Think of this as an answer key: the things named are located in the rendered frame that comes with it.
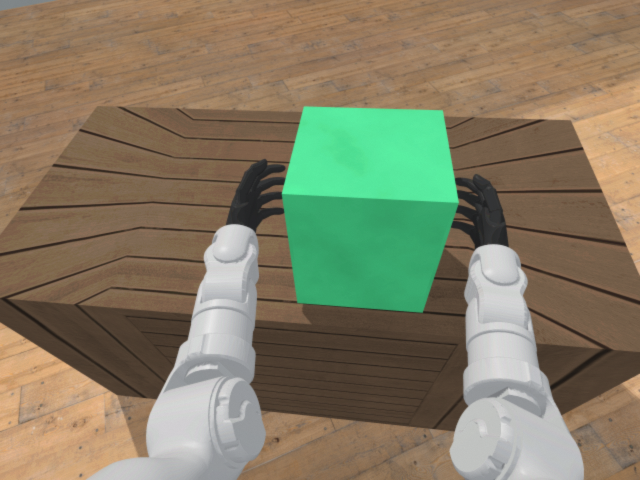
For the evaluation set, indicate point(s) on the pedestal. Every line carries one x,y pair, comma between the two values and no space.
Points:
102,264

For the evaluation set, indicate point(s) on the right robot forearm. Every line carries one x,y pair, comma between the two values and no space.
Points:
500,341

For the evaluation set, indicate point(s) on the left robot hand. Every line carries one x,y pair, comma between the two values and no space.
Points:
246,204

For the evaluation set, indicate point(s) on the carton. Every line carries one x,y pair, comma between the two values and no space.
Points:
369,199

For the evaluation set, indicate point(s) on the left robot forearm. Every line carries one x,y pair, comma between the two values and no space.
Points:
223,320

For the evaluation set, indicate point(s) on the robot right upper arm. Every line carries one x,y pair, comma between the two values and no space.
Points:
497,440

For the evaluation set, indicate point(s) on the right robot hand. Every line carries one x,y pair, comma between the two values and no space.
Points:
488,219

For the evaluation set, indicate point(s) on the robot left upper arm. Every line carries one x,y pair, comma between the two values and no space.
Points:
203,431

